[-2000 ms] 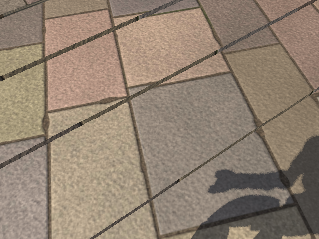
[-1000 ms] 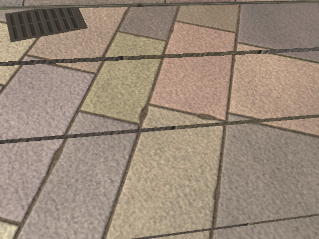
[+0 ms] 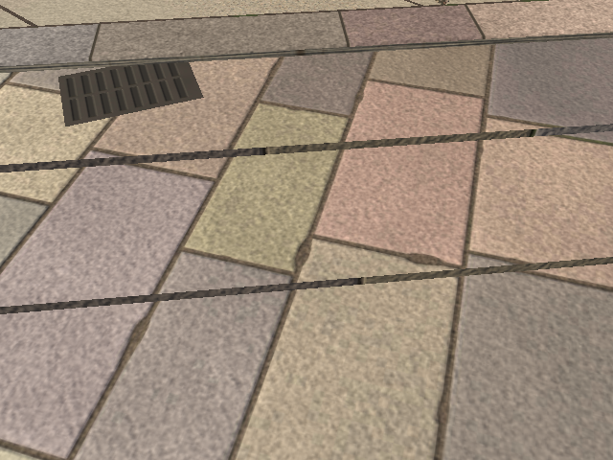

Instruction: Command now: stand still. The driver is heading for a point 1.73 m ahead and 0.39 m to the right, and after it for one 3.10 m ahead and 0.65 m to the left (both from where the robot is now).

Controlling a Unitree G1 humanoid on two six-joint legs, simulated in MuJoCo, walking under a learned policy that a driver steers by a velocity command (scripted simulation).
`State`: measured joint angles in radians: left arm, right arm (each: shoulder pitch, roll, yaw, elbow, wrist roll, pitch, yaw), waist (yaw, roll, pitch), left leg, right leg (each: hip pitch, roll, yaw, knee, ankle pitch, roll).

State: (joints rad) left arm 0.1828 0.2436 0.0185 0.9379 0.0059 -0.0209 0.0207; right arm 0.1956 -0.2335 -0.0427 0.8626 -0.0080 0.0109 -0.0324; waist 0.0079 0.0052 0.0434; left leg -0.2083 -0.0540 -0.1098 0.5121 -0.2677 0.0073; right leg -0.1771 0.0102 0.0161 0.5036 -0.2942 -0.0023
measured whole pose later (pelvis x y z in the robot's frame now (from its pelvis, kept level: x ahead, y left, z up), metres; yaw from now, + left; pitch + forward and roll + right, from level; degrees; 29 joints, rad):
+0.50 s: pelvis +0.00 -0.01 +0.00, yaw +0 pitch -2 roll +0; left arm 0.22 0.23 0.00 1.05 0.00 -0.02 0.03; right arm 0.20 -0.23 -0.03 1.03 0.00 0.01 -0.04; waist 0.01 0.00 0.05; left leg -0.20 -0.04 -0.11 0.48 -0.24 -0.01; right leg -0.17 0.02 0.01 0.48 -0.27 -0.02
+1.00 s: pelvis +0.09 +0.03 +0.01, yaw +0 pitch +1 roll +0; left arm 0.22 0.29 0.04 0.96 -0.03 -0.10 -0.01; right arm 0.40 -0.21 -0.03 1.08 0.01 -0.10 0.01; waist -0.03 -0.04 -0.02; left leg -0.07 -0.04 0.01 0.32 -0.26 0.05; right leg -0.51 -0.05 0.00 1.06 -0.27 -0.06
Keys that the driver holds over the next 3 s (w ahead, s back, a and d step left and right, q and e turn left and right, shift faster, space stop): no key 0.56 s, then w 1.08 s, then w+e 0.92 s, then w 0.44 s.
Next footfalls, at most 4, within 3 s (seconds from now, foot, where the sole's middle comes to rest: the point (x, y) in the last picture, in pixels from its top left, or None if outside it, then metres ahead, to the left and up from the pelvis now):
1.24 right None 0.44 -0.12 -0.75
1.78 left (262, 413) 0.60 0.14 -0.74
2.26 right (383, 304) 0.88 -0.15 -0.73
2.74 left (341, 212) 1.18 -0.05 -0.71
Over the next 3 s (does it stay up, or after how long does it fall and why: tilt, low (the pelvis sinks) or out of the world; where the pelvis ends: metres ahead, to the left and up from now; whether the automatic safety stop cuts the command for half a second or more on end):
stays up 1.09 -0.11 0.07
